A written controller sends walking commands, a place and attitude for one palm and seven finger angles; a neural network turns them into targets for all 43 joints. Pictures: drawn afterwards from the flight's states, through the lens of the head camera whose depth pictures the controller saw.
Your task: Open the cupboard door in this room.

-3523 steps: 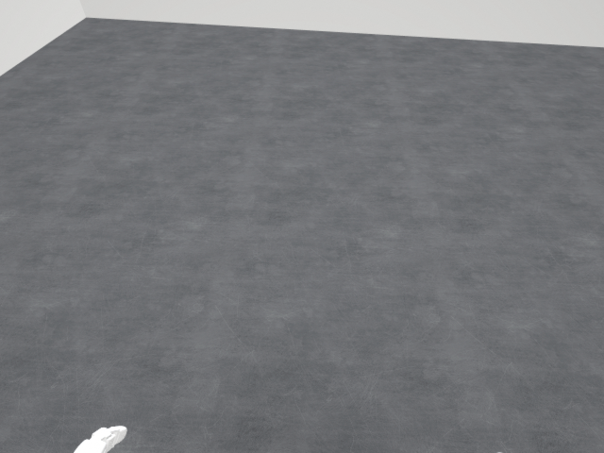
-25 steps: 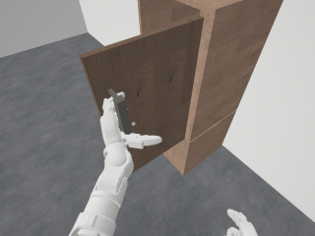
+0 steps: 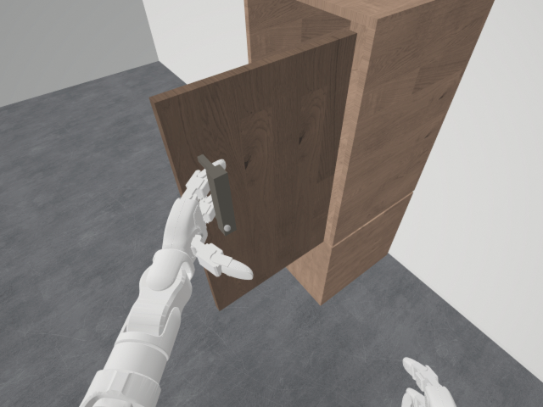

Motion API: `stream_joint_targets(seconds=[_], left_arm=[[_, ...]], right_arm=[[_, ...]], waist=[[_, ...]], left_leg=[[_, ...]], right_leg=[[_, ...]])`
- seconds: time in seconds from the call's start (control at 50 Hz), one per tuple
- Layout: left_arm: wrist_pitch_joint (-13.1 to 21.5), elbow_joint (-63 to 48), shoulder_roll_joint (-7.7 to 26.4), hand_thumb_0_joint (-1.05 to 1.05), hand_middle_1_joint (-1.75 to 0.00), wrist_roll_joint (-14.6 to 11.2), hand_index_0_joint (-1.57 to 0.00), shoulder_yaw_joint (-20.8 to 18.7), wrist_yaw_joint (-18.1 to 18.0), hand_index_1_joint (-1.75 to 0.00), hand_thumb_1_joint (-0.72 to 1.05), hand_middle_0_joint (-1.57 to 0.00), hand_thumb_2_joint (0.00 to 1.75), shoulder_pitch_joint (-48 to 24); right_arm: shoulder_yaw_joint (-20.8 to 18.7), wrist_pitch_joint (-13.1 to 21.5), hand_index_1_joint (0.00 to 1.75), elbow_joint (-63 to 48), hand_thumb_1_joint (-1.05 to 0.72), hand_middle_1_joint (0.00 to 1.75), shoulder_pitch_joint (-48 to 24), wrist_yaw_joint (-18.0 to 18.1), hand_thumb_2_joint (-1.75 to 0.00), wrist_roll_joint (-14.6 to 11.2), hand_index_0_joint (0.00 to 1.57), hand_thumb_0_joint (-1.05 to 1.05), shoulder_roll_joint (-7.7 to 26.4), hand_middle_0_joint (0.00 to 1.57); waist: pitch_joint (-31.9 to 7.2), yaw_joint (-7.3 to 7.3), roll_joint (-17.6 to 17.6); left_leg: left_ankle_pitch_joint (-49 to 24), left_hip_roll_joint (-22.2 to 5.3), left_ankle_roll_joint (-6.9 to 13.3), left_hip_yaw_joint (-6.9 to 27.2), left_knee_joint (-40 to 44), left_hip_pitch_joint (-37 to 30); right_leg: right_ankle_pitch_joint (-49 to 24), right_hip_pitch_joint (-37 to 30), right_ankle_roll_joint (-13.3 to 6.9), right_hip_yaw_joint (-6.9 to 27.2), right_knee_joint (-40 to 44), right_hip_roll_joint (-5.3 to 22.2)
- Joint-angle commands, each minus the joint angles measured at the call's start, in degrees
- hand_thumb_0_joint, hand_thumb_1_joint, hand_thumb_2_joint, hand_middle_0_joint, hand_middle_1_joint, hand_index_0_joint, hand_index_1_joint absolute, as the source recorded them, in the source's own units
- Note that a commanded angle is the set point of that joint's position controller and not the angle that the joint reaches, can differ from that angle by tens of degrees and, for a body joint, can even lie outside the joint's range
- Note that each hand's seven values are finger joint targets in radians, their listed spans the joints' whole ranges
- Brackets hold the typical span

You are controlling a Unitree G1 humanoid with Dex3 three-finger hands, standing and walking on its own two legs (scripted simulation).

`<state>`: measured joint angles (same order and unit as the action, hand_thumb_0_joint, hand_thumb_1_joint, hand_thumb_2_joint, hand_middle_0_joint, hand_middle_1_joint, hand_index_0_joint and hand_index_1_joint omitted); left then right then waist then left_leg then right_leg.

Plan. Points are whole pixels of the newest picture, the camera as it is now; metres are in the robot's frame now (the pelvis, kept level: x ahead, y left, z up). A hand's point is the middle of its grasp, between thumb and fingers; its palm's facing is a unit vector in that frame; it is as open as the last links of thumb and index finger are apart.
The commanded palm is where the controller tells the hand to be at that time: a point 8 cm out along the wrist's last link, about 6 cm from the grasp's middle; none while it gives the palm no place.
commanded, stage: slide the hand sideways off the handle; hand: left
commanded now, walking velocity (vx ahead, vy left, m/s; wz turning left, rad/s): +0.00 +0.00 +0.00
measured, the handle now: (215, 195) +0.41 +0.12 +0.10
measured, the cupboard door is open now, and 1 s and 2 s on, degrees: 90 91 91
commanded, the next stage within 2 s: draw the hand back to the body in 0.86 s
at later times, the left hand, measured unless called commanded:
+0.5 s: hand (193, 255) +0.30 +0.14 +0.09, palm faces -0.04 -1.00 -0.03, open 16.2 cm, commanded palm +0.27 +0.20 +0.10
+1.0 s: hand (165, 276) +0.26 +0.17 +0.10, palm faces -0.03 -1.00 -0.03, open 16.3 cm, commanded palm +0.24 +0.22 +0.10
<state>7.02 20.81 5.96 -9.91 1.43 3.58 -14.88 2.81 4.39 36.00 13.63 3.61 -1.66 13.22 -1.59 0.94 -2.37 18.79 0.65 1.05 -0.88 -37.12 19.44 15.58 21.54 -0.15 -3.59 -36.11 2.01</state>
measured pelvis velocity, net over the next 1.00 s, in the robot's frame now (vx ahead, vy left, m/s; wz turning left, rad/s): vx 0.02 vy -0.01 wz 0.01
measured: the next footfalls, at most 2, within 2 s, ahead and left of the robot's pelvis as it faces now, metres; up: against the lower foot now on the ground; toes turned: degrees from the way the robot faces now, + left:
none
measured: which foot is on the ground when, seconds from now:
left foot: down 0.00-1.00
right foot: down 0.00-1.00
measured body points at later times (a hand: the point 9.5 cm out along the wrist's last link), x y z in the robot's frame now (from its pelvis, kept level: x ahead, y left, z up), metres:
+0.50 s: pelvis +0.02 -0.02 +0.00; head +0.03 -0.04 +0.45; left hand +0.29 +0.19 +0.10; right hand +0.21 -0.24 -0.08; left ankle +0.01 +0.11 -0.72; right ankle +0.04 -0.12 -0.72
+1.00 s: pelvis +0.02 -0.01 +0.00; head +0.02 -0.03 +0.45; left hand +0.26 +0.22 +0.10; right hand +0.20 -0.24 -0.08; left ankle +0.01 +0.11 -0.72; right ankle +0.04 -0.12 -0.72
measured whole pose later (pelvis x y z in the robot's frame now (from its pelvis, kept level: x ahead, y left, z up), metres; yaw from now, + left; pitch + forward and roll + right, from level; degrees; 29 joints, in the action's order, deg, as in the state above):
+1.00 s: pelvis +0.02 -0.01 +0.00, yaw +1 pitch +2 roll -1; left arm 7.8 -1.3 12.7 -15.6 -9.6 16.7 10.7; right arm 2.9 11.7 33.5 13.3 4.6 -1.9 14.5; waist -1.8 1.9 -3.2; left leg 21.3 -0.6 -0.1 0.7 -39.6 20.2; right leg 18.2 21.6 -1.1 -5.1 -38.0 0.9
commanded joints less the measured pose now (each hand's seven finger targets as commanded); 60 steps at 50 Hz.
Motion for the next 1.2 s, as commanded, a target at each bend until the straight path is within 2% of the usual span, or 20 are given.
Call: stream_joint_targets(seconds=[0.0, 0.06, 0.12, 0.14, 0.22, 0.26, 0.32, 0.34, 0.42, 0.48, 0.52, 0.62, 0.8, 0.86, 0.92, 1.02, 1.04, 1.1, 1.12, 1.18], left_arm=[[4.7, -16.28, 2.36, 0.0, -0.3, 1.62, -0.15, -1.56, -1.4, -0.3, -0.5, -0.15, 0.3, -12.5], [4.6, -19.82, 4.88, 0.0, -0.3, 2.87, -0.15, -3.21, -1.62, -0.3, -0.5, -0.15, 0.3, -10.24], [3.43, -20.6, 8.13, 0.0, -0.3, 2.65, -0.15, -6.16, -1.05, -0.3, -0.5, -0.15, 0.3, -7.28], [3.23, -22.45, 7.06, 0.0, -0.3, 2.15, -0.15, -5.44, -0.48, -0.3, -0.5, -0.15, 0.3, -6.73], [3.13, -25.74, 10.25, 0.0, -0.3, 0.04, -0.15, -9.64, 1.48, -0.3, -0.5, -0.15, 0.3, -2.43], [3.55, -28.09, 9.26, 0.0, -0.3, -0.69, -0.15, -9.09, 2.76, -0.3, -0.5, -0.15, 0.3, 0.44], [3.36, -27.53, 10.66, 0.0, -0.3, -2.18, -0.15, -11.15, 4.13, -0.3, -0.5, -0.15, 0.3, 5.21], [3.22, -27.29, 11.19, 0.0, -0.3, -2.34, -0.15, -11.54, 4.66, -0.3, -0.5, -0.15, 0.3, 4.96], [3.51, -30.03, 12.73, 0.0, -0.3, -2.92, -0.15, -12.76, 6.79, -0.3, -0.5, -0.15, 0.3, 6.57], [3.65, -29.63, 14.13, 0.0, -0.3, -3.93, -0.15, -14.52, 8.16, -0.3, -0.5, -0.15, 0.3, 7.24], [3.99, -31.12, 14.13, 0.0, -0.3, -4.45, -0.15, -14.5, 8.96, -0.3, -0.5, -0.15, 0.3, 8.03], [4.21, -30.1, 14.55, 0.0, -0.3, -5.68, -0.15, -15.25, 10.69, -0.3, -0.5, -0.15, 0.3, 11.87], [4.81, -33.84, 16.69, 0.0, -0.3, -7.28, -0.15, -17.95, 13.6, -0.3, -0.5, -0.15, 0.3, 17.53], [5.08, -35.71, 13.99, 0.0, -0.3, -7.2, -0.15, -14.08, 13.61, -0.3, -0.5, -0.15, 0.3, 13.7], [4.91, -34.78, 14.83, 0.0, -0.3, -6.79, -0.15, -14.3, 12.71, -0.3, -0.5, -0.15, 0.3, 13.13], [4.23, -36.96, 18.19, 0.0, -0.3, -5.8, -0.15, -17.74, 11.43, -0.3, -0.5, -0.15, 0.3, 15.6], [4.19, -38.7, 16.81, 0.0, -0.3, -5.91, -0.15, -16.55, 11.44, -0.3, -0.5, -0.15, 0.3, 15.08], [2.87, -38.33, 17.24, 0.0, -0.3, -6.6, -0.15, -18.08, 11.36, -0.3, -0.5, -0.15, 0.3, 17.51], [2.17, -37.05, 17.47, 0.0, -0.3, -6.76, -0.15, -18.42, 11.34, -0.3, -0.5, -0.15, 0.3, 18.13], [0.27, -37.69, 17.32, 0.0, -0.3, -7.51, -0.15, -18.59, 12.09, -0.3, -0.5, -0.15, 0.3, 18.07]], right_arm=[[-2.47, 4.3, 0.3, -10.28, -0.9, 0.3, -6.19, -1.3, -0.9, 0.42, 0.2, 0.0, 5.16, 0.2], [-2.57, 4.06, 0.3, -11.12, -0.9, 0.3, -6.41, -1.67, -0.9, 0.61, 0.2, 0.0, 4.92, 0.2], [-2.41, 3.21, 0.3, -11.38, -0.9, 0.3, -6.75, -1.23, -0.9, 0.55, 0.2, 0.0, 5.0, 0.2], [-2.26, 3.21, 0.3, -11.93, -0.9, 0.3, -7.32, -1.18, -0.9, 0.51, 0.2, 0.0, 4.74, 0.2], [-2.28, 3.26, 0.3, -11.92, -0.9, 0.3, -7.65, -0.44, -0.9, 0.47, 0.2, 0.0, 4.67, 0.2], [-2.15, 3.76, 0.3, -12.18, -0.9, 0.3, -7.82, -0.48, -0.9, 0.37, 0.2, 0.0, 4.41, 0.2], [-2.31, 4.16, 0.3, -11.85, -0.9, 0.3, -7.3, -0.38, -0.9, 0.38, 0.2, 0.0, 4.92, 0.2], [-2.28, 4.16, 0.3, -11.76, -0.9, 0.3, -7.53, -0.22, -0.9, 0.26, 0.2, 0.0, 5.03, 0.2], [-2.57, 4.77, 0.3, -12.08, -0.9, 0.3, -7.51, 0.13, -0.9, 0.31, 0.2, 0.0, 5.34, 0.2], [-2.52, 5.24, 0.3, -11.87, -0.9, 0.3, -7.23, 0.52, -0.9, 0.17, 0.2, 0.0, 5.56, 0.2], [-2.63, 5.77, 0.3, -11.99, -0.9, 0.3, -7.15, 0.6, -0.9, 0.21, 0.2, 0.0, 5.58, 0.2], [-2.63, 6.89, 0.3, -12.1, -0.9, 0.3, -6.57, 0.79, -0.9, 0.11, 0.2, 0.0, 6.17, 0.2], [-2.74, 9.22, 0.3, -12.73, -0.9, 0.3, -6.14, 1.23, -0.9, -0.12, 0.2, 0.0, 6.67, 0.2], [-2.6, 10.3, 0.3, -12.5, -0.9, 0.3, -6.47, 1.33, -0.9, -0.3, 0.2, 0.0, 6.6, 0.2], [-2.67, 11.06, 0.3, -11.81, -0.9, 0.3, -5.96, 1.6, -0.9, -0.25, 0.2, 0.0, 7.03, 0.2], [-2.41, 11.71, 0.3, -11.96, -0.9, 0.3, -6.48, 1.63, -0.9, -0.2, 0.2, 0.0, 6.65, 0.2], [-2.11, 11.93, 0.3, -12.34, -0.9, 0.3, -6.91, 1.51, -0.9, -0.21, 0.2, 0.0, 6.29, 0.2], [-1.84, 12.04, 0.3, -12.31, -0.9, 0.3, -7.31, 1.52, -0.9, -0.39, 0.2, 0.0, 6.19, 0.2], [-1.79, 11.98, 0.3, -12.1, -0.9, 0.3, -7.37, 1.54, -0.9, -0.44, 0.2, 0.0, 6.37, 0.2], [-1.73, 12.24, 0.3, -12.12, -0.9, 0.3, -7.65, 1.85, -0.9, -0.62, 0.2, 0.0, 6.58, 0.2]], waist=[[-11.73, 0.67, 5.19], [-13.14, 1.24, 2.89], [-12.25, 1.24, 4.8], [-11.86, 1.14, 4.54], [-13.12, 1.43, 4.34], [-12.63, 1.43, 1.37], [-11.86, 1.29, 4.92], [-10.34, 0.76, 4.98], [-11.5, 0.85, 2.45], [-11.32, 0.58, 3.45], [-12.26, 0.66, 1.19], [-11.03, 0.59, 4.26], [-10.96, 1.22, 1.72], [-8.9, -0.15, 0.52], [-8.34, -0.46, 3.22], [-10.98, 1.55, 0.12], [-11.86, 1.51, -0.54], [-10.09, 2.1, -0.62], [-8.75, 1.86, 1.91], [-7.67, 1.73, 1.51]], left_leg=[[-6.0, -0.36, -0.97, 2.42, 7.39, -2.33], [-6.67, -0.23, -0.85, 1.59, 7.2, -2.59], [-7.1, -0.18, -0.59, 1.01, 7.13, -1.31], [-7.3, -0.15, -0.48, 0.94, 7.31, -1.5], [-9.74, 0.14, -0.31, 0.29, 6.68, -1.7], [-10.98, 0.29, -0.47, 0.23, 6.54, -2.56], [-10.89, 0.3, -0.31, 0.39, 6.03, -1.22], [-9.85, 0.31, -0.23, 0.31, 6.02, -0.57], [-10.81, 0.65, -0.15, 0.39, 5.17, -1.15], [-10.17, 0.72, -0.28, 0.66, 4.89, -0.22], [-11.29, 0.8, -0.27, 0.56, 4.29, -1.16], [-11.12, 0.71, -0.22, 0.98, 3.86, 0.14], [-11.2, 0.72, -0.37, 1.51, 3.43, 0.2], [-8.61, 0.68, -0.36, 1.95, 3.4, 0.03], [-7.09, 0.44, -0.23, 2.48, 3.28, 0.47], [-7.69, 0.38, -0.44, 2.6, 4.32, -0.53], [-8.29, 0.43, -0.51, 2.64, 4.73, -1.02], [-8.16, 0.32, -0.71, 2.58, 5.48, -0.93], [-7.62, 0.06, -0.59, 2.71, 5.67, -0.43], [-6.62, 0.08, -0.49, 2.63, 6.15, -0.8]], right_leg=[[-5.17, -5.09, -1.76, 0.13, 4.43, -2.15], [-6.4, -6.76, -1.83, 0.98, 4.39, -1.97], [-7.74, -8.58, -1.68, 1.51, 5.09, -2.06], [-8.43, -8.71, -1.55, 1.55, 5.33, -2.0], [-12.28, -11.57, -1.37, 2.24, 5.63, -2.07], [-14.14, -11.12, -1.46, 1.87, 5.18, -2.1], [-14.66, -11.61, -1.0, 2.15, 5.55, -2.24], [-13.81, -10.64, -0.76, 2.36, 5.78, -2.12], [-14.76, -10.75, -0.85, 2.84, 5.21, -2.04], [-14.07, -10.64, -0.67, 2.83, 5.08, -1.94], [-15.16, -10.63, -0.74, 2.96, 4.67, -1.95], [-15.02, -10.19, -0.45, 2.86, 4.45, -1.92], [-13.76, -8.94, -0.7, 2.02, 3.53, -2.07], [-9.72, -6.03, -0.59, 1.67, 3.91, -2.15], [-6.81, -5.14, -0.54, 1.66, 4.28, -2.29], [-6.49, -7.44, -1.12, 1.35, 3.86, -2.05], [-7.48, -8.11, -1.09, 0.99, 3.58, -1.89], [-7.58, -8.19, -1.17, 0.56, 4.16, -2.13], [-6.63, -8.17, -1.07, 0.48, 4.76, -2.32], [-5.72, -7.86, -0.82, 0.69, 5.73, -2.26]])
